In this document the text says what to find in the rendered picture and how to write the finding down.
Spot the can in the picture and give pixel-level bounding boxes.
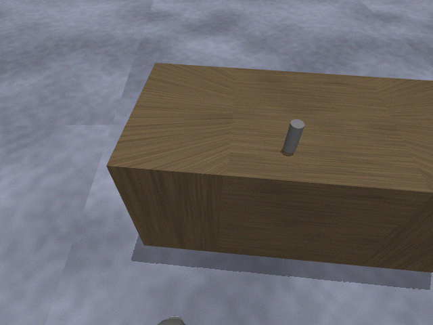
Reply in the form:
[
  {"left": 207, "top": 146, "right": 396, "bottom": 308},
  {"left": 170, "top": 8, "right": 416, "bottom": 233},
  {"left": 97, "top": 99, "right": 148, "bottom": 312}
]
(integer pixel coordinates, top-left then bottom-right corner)
[{"left": 283, "top": 119, "right": 304, "bottom": 153}]

